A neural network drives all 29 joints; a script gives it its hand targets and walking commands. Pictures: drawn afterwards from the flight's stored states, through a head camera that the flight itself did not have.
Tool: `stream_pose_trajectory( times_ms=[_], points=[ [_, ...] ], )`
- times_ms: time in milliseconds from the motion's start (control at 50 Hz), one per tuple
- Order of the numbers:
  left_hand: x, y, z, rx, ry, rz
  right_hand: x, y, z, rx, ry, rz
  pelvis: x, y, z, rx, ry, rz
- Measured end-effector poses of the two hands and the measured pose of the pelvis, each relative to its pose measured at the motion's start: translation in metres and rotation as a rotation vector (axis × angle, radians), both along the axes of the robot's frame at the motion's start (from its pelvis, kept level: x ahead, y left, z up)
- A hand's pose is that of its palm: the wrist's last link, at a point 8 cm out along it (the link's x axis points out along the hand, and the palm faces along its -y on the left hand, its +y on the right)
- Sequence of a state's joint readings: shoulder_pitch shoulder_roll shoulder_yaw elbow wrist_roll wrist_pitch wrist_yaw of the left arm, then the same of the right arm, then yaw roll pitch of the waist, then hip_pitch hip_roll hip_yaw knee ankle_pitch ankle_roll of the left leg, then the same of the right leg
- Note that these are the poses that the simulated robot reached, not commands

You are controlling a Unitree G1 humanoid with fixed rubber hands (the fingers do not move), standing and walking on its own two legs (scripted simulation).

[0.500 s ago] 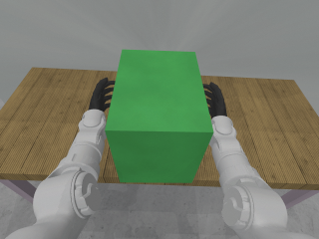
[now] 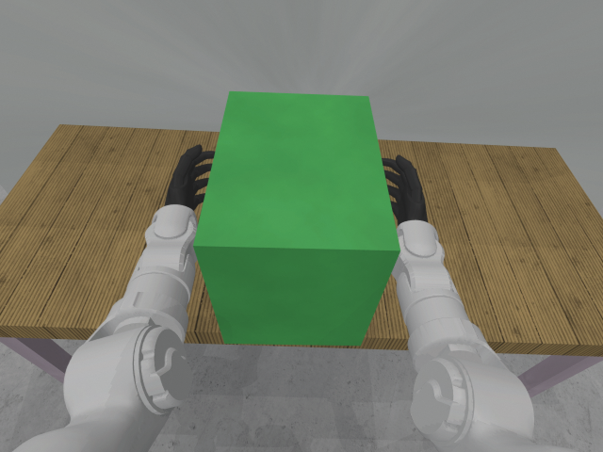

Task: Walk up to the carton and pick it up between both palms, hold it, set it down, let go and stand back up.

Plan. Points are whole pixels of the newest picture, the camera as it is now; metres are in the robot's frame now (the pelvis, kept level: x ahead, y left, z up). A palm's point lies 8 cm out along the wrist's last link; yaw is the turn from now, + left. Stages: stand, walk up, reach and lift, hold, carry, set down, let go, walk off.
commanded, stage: reach and lift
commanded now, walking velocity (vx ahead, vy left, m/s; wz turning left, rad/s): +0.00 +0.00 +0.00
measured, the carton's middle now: (296, 220) +0.47 +0.02 +0.03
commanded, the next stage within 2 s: none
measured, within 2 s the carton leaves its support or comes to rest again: leaves its support in 0.62 s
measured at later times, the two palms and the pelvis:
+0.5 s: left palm (181, 213) +0.42 +0.17 +0.10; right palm (412, 222) +0.41 -0.13 +0.10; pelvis +0.00 +0.00 +0.00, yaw +0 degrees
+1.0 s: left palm (163, 205) +0.39 +0.17 +0.15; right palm (425, 216) +0.38 -0.13 +0.15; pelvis -0.03 +0.00 +0.00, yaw +0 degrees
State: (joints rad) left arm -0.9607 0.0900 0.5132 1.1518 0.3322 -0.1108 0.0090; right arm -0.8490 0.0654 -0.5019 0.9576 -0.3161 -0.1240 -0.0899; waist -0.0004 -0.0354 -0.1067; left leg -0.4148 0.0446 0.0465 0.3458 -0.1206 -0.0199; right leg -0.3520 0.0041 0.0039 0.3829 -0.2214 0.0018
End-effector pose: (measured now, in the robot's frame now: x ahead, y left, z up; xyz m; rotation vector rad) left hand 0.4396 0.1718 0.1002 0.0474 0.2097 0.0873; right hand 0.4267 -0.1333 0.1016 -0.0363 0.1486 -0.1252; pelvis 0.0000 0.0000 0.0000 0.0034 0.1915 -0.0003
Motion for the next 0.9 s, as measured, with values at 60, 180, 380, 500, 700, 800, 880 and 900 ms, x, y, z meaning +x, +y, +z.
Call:
stream_pose_trajectory(
  times_ms=[60,180,380,500,700,800,880,900],
  points=[
    [0.0,0.0,0.0,-0.001,-0.001,0.001,0.0,0.0,0.0,0.0,-0.001,-0.001,0.0,0.0,0.0,0.0,0.0,0.0],
    [-0.001,-0.001,0.0,-0.003,-0.003,0.003,-0.001,-0.001,-0.001,0.0,-0.004,-0.003,0.0,0.0,0.0,0.0,-0.001,0.0],
    [-0.008,-0.001,0.001,-0.014,-0.012,0.017,-0.006,-0.001,0.001,-0.006,-0.014,0.005,0.0,0.0,0.0,0.001,-0.012,-0.001],
    [-0.017,-0.001,0.0,-0.033,-0.002,0.025,-0.013,-0.001,0.001,-0.03,-0.007,0.012,-0.003,0.0,0.001,0.001,-0.024,-0.001],
    [-0.034,-0.001,0.012,-0.053,-0.006,0.035,-0.03,0.0,0.01,0.002,-0.012,0.01,-0.014,0.002,0.001,-0.002,-0.044,-0.001],
    [-0.042,-0.001,0.025,-0.056,-0.016,0.043,-0.037,0.0,0.023,0.017,-0.022,0.01,-0.02,0.003,0.001,-0.004,-0.063,-0.001],
    [-0.047,0.0,0.034,-0.057,-0.015,0.05,-0.041,0.001,0.033,0.02,-0.021,0.015,-0.024,0.004,0.001,-0.004,-0.082,-0.001],
    [-0.048,0.001,0.037,-0.059,-0.015,0.052,-0.042,0.002,0.035,0.022,-0.021,0.016,-0.025,0.004,0.001,-0.004,-0.087,-0.001]
  ],
)
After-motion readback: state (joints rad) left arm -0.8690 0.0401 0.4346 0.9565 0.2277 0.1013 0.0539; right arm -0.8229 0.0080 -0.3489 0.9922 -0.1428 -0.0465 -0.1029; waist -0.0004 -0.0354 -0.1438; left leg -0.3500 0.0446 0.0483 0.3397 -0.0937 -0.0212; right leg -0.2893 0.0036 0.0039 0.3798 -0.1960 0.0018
